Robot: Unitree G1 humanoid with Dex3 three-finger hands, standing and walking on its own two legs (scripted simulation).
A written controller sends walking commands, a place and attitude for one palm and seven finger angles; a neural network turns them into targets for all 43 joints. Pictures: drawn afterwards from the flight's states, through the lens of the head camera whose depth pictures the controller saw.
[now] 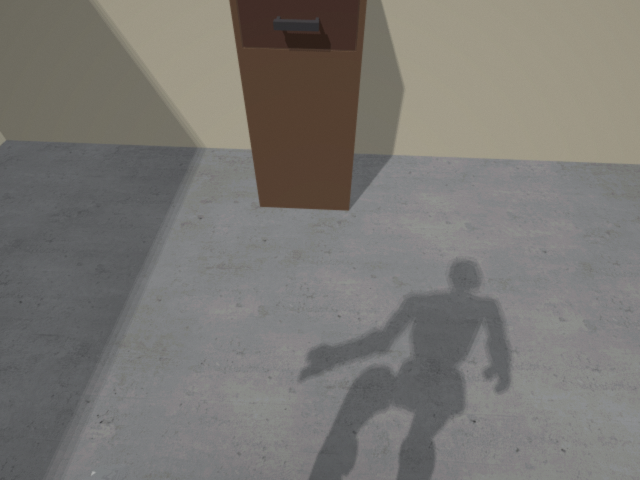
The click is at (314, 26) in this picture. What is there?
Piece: drawer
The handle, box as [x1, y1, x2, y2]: [273, 16, 318, 31]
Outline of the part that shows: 273,20 274,29 318,31 318,17 316,17 314,20 281,19 279,16 277,16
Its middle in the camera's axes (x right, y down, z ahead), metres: -0.08 -0.66 +1.18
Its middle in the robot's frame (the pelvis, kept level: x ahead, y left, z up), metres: +1.33 +0.14 +0.05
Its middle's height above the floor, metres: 0.82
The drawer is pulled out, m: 0.00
